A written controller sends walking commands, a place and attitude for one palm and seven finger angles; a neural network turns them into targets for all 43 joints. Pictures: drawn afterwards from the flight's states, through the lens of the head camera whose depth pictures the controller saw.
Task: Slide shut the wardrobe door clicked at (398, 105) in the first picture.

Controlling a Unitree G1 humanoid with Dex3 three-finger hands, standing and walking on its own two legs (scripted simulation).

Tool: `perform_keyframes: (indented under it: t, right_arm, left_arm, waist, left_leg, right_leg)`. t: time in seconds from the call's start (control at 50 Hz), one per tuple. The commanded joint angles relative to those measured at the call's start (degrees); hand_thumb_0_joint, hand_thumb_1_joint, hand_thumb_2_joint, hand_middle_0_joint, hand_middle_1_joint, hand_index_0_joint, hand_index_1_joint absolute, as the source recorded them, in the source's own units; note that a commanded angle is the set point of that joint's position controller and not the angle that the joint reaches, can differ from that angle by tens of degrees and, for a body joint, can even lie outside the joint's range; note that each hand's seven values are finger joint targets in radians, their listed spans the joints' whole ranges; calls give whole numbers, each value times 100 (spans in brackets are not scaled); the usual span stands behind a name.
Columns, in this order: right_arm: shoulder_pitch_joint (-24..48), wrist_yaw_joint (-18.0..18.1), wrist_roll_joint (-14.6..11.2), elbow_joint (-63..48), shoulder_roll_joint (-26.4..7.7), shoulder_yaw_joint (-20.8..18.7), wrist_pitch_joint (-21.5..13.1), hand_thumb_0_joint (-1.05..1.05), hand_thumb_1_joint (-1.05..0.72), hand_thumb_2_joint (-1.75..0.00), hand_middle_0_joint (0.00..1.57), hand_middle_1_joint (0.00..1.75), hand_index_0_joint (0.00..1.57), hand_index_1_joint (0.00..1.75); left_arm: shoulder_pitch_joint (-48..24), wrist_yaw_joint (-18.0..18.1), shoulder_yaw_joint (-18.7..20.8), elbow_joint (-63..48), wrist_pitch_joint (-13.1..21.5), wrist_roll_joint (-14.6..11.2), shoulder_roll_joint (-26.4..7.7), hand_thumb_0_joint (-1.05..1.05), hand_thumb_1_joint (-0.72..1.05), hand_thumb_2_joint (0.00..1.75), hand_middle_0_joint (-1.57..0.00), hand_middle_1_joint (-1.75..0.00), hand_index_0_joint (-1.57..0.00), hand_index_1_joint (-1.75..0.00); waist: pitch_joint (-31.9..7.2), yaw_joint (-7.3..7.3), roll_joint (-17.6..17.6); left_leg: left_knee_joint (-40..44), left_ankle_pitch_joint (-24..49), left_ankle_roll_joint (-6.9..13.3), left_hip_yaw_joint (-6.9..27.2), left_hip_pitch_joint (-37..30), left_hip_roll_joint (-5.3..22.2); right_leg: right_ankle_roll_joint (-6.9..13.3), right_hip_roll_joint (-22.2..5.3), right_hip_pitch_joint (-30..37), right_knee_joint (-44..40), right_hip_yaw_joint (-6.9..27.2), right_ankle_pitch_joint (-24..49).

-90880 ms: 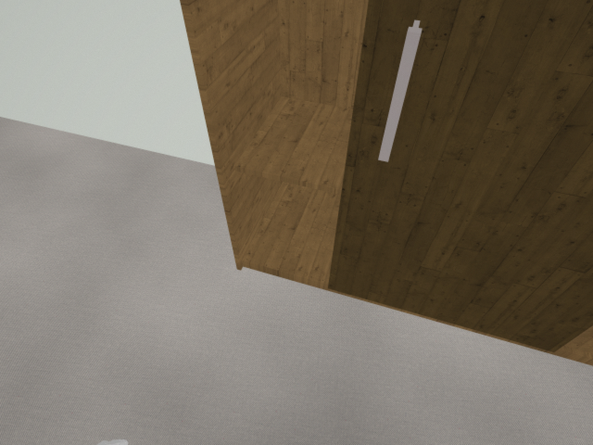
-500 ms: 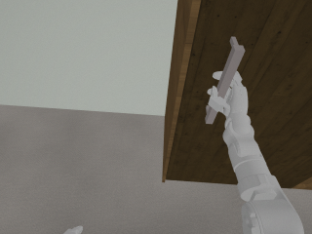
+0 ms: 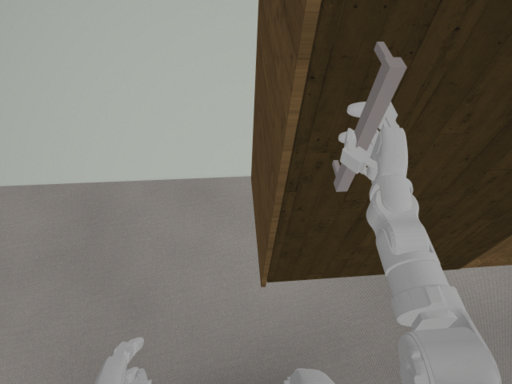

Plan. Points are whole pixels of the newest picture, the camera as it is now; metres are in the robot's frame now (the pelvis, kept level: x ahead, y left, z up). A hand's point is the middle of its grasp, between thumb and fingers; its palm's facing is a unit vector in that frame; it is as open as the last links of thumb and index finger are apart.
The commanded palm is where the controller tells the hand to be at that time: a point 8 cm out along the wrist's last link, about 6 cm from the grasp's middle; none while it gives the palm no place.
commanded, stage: step sideways, sliding the door along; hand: right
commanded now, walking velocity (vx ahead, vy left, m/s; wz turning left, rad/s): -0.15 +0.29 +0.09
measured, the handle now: (358, 128) +0.48 -0.16 +0.12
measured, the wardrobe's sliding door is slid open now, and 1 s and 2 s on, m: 0.00 0.00 0.00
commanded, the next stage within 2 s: none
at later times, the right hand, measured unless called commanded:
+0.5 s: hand (340, 146) +0.44 -0.12 +0.12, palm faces +0.45 +0.89 -0.11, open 6.7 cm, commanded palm +0.39 -0.08 +0.13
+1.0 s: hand (338, 143) +0.44 -0.12 +0.12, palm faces +0.56 +0.83 -0.02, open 6.7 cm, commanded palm +0.39 -0.04 +0.13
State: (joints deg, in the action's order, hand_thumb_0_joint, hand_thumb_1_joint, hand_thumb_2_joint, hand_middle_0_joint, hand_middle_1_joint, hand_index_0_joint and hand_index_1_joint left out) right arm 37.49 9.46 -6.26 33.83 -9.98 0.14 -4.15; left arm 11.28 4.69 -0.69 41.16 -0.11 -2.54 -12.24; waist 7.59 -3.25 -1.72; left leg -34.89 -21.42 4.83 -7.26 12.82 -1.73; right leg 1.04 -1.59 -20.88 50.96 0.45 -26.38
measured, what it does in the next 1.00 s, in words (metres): walks ahead: left foot, then right foot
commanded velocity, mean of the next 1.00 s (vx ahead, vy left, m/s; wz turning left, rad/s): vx -0.12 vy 0.06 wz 0.17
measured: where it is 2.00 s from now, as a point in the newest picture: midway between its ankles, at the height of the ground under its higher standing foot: (237, 327)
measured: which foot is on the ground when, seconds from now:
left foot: down 0.00-0.06, up 0.08-0.36, down 0.38-1.00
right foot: down 0.00-0.38, up 0.40-0.52, down 0.54-1.00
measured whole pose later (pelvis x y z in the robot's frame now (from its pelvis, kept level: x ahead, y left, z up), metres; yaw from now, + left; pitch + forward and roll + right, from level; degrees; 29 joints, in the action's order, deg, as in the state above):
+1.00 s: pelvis +0.18 +0.09 +0.01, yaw -6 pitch +4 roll +2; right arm -8.3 16.3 -1.7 -20.6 -0.3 -3.3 -3.5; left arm 6.1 0.1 1.4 31.0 7.1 -2.0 -13.9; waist 8.1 -6.5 -4.0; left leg -38.0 -15.3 -0.5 -0.2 18.8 1.2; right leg 0.2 -3.4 -16.9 36.2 -2.6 -14.9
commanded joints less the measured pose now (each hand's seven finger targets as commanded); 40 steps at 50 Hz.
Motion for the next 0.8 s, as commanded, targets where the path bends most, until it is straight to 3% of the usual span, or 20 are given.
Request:
perform_keyframes:
  t: [0.0,0.02,0.04,0.06,0.1,0.18,0.3,0.34,0.38,0.4,0.42,0.46,0.48,0.5,0.52,0.54,0.56,0.64,0.72,0.78]
  right_arm:
    - [2805,-618,215,-2454,1002,1489,-798,0,-90,-90,45,140,45,140]
    - [2626,-678,92,-2693,1147,1610,-818,0,-90,-90,45,140,45,140]
    - [2773,-750,26,-2976,1142,1588,-854,0,-90,-90,45,140,45,140]
    - [2859,-748,149,-3088,1024,1518,-832,0,-90,-90,45,140,45,140]
    - [2656,-787,166,-3361,875,1437,-826,0,-90,-90,45,140,45,140]
    - [2271,-824,245,-3797,773,1360,-746,0,-90,-90,45,140,45,140]
    - [1482,-715,242,-4264,503,1144,-723,0,-90,-90,45,140,45,140]
    - [1134,-640,361,-4500,272,998,-719,0,-90,-90,45,140,45,140]
    - [358,-509,447,-4478,-105,730,-622,0,-90,-90,45,140,45,140]
    - [67,-480,440,-4700,-119,681,-569,0,-90,-90,45,140,45,140]
    - [138,-445,427,-5259,-21,730,-607,0,-90,-90,45,140,45,140]
    - [93,-354,370,-5735,329,939,-692,0,-90,-90,45,140,45,140]
    - [3,-334,372,-5820,450,1058,-738,0,-90,-90,45,140,45,140]
    - [51,-333,323,-6081,515,1202,-803,0,-90,-90,45,140,45,140]
    - [-63,-403,280,-6138,742,1369,-811,0,-90,-90,45,140,45,140]
    - [-83,-483,291,-6032,958,1582,-833,0,-90,-90,45,140,45,140]
    - [-24,-499,368,-6184,1098,1710,-863,0,-90,-90,45,140,45,140]
    - [-477,-428,431,-6337,1007,1775,-803,0,-90,-90,45,140,45,140]
    - [-1136,-480,452,-6781,918,1834,-783,0,-90,-90,45,140,45,140]
    - [-1778,-495,515,-7063,848,1828,-808,0,-90,-90,45,140,45,140]
  left_arm:
    - [-347,63,293,-862,357,126,-544,0,90,90,-20,-30,-20,-30]
    - [-301,-15,445,-1006,337,158,-861,0,90,90,-20,-30,-20,-30]
    - [-430,-221,412,-1104,300,136,-761,0,90,90,-20,-30,-20,-30]
    - [-469,-276,476,-1123,282,104,-709,0,90,90,-20,-30,-20,-30]
    - [-503,-299,485,-1124,293,152,-724,0,90,90,-20,-30,-20,-30]
    - [-553,-337,518,-1333,425,84,-765,0,90,90,-20,-30,-20,-30]
    - [-684,-325,442,-1560,724,0,-711,0,90,90,-20,-30,-20,-30]
    - [-667,-308,416,-1515,832,-53,-553,0,90,90,-20,-30,-20,-30]
    - [-632,-205,357,-1374,897,27,-334,0,90,90,-20,-30,-20,-30]
    - [-630,-166,414,-1316,869,9,-440,0,90,90,-20,-30,-20,-30]
    - [-685,-123,348,-1358,889,5,-347,0,90,90,-20,-30,-20,-30]
    - [-778,-76,232,-1295,964,14,-298,0,90,90,-20,-30,-20,-30]
    - [-751,-75,255,-1291,949,25,-326,0,90,90,-20,-30,-20,-30]
    - [-823,-64,357,-1401,924,34,-500,0,90,90,-20,-30,-20,-30]
    - [-945,-176,499,-1579,927,52,-714,0,90,90,-20,-30,-20,-30]
    - [-805,-338,494,-1605,959,17,-632,0,90,90,-20,-30,-20,-30]
    - [-735,-388,450,-1651,1026,64,-543,0,90,90,-20,-30,-20,-30]
    - [-501,-535,403,-1576,1286,22,-524,0,90,90,-20,-30,-20,-30]
    - [-560,-558,248,-1766,1386,47,-442,0,90,90,-20,-30,-20,-30]
    - [-613,-492,170,-1874,1368,49,-366,0,90,90,-20,-30,-20,-30]
  waist:
    - [-2434,763,278]
    - [-2853,718,-1049]
    - [-3099,553,-798]
    - [-2520,597,-111]
    - [-2211,603,-174]
    - [-2331,588,-1007]
    - [-2134,543,-1622]
    - [-2268,497,-437]
    - [-2414,468,1321]
    - [-2625,363,1824]
    - [-2730,368,1898]
    - [-2809,530,1546]
    - [-2915,592,1333]
    - [-3036,611,657]
    - [-3165,391,-541]
    - [-3247,364,-811]
    - [-2840,496,-1345]
    - [-2487,508,-1425]
    - [-2444,461,-1406]
    - [-2380,440,-406]
  left_leg:
    - [-1039,4395,-120,832,-227,963]
    - [-2403,1440,-587,680,1806,288]
    - [-3398,-902,-493,1313,2126,214]
    - [-3415,-827,-386,1357,2728,332]
    - [-2862,-657,-432,1248,2869,546]
    - [-1741,248,-521,628,1913,462]
    - [-119,1260,-563,-27,210,130]
    - [783,3874,-528,234,-887,429]
    - [597,6953,81,1737,-1708,1792]
    - [474,7084,268,2160,-1847,1991]
    - [246,7069,373,2053,-2007,2054]
    - [-196,6996,271,1535,-2051,1810]
    - [-533,6464,57,1165,-1723,1549]
    - [-946,4905,-347,775,-609,1124]
    - [-1381,1626,-639,511,795,567]
    - [-1933,-565,-545,689,1282,398]
    - [-2171,-888,-560,650,1641,389]
    - [-1159,75,-497,288,1859,256]
    - [372,1311,-568,53,857,115]
    - [608,3912,-592,443,-193,535]
  right_leg:
    - [210,-633,2136,-2620,16,2892]
    - [929,-2191,3819,-2326,1849,5795]
    - [1277,-2827,4014,-2332,2396,5920]
    - [1343,-2780,3900,-2232,2181,5899]
    - [1195,-2603,3716,-2169,1737,5643]
    - [739,-1956,3323,-2184,444,5453]
    - [120,-1434,2616,-1596,-499,5093]
    - [-4,-784,1861,-525,-663,3795]
    - [-356,179,97,493,-396,-394]
    - [-288,122,-88,909,-72,-882]
    - [-206,35,-230,768,163,-973]
    - [-155,-90,-20,-996,69,-246]
    - [-143,-172,671,-1976,-132,983]
    - [49,-782,2020,-2562,114,3682]
    - [565,-1951,3026,-2336,1120,6165]
    - [824,-2233,3416,-2290,974,6813]
    - [865,-2112,3277,-2277,919,6774]
    - [453,-1526,4196,-1733,-141,7853]
    - [209,-1364,3845,-1162,-642,7630]
    - [31,-1150,2592,-596,-779,6133]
